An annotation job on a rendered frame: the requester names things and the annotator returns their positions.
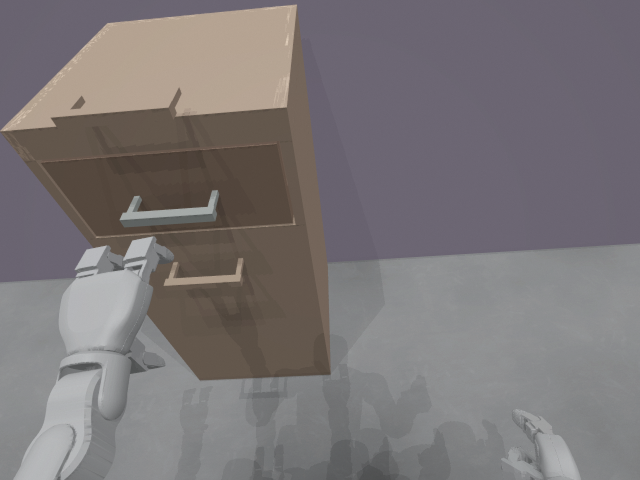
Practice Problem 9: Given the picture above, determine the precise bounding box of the robot left forearm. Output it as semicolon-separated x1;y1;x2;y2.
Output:
13;350;132;480

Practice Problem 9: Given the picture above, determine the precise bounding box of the robot left hand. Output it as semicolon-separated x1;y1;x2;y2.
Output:
59;236;174;374

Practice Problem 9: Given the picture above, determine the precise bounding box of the drawer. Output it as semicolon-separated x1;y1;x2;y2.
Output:
40;141;294;236

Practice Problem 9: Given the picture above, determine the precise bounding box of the robot right hand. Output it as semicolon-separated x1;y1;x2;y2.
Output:
501;409;581;480

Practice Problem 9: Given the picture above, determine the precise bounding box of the handle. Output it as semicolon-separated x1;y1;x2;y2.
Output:
120;190;219;227
51;101;177;130
164;274;243;291

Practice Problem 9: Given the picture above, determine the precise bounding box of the cabinet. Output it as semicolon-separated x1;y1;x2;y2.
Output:
0;5;331;380

